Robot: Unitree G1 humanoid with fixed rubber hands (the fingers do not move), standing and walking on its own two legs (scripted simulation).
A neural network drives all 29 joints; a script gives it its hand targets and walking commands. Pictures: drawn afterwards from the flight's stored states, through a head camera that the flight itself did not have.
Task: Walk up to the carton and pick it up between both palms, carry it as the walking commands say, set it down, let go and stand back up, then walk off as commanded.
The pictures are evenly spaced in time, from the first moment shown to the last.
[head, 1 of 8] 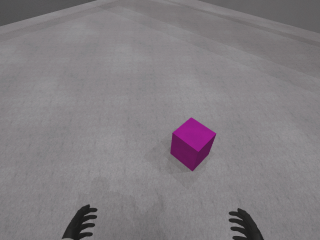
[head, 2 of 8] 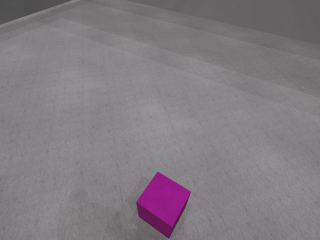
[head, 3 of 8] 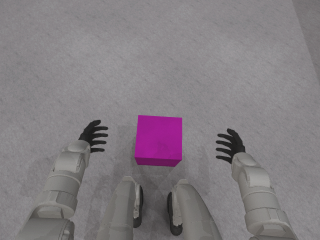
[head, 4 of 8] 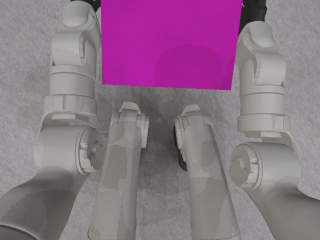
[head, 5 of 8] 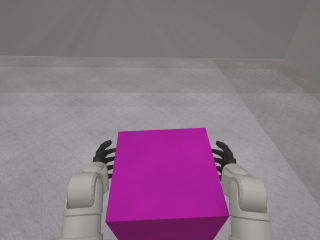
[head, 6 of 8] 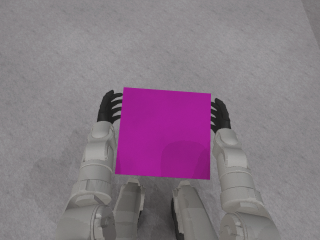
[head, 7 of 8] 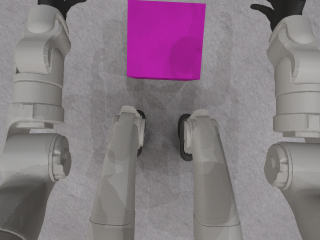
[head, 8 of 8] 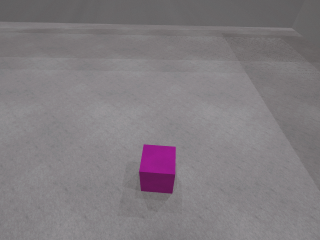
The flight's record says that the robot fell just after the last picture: no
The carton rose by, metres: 0.68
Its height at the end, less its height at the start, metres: +0.00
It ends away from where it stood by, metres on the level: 0.01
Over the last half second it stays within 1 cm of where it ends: yes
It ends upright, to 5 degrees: yes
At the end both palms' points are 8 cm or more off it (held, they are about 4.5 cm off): yes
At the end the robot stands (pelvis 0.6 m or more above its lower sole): yes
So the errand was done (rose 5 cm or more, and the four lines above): yes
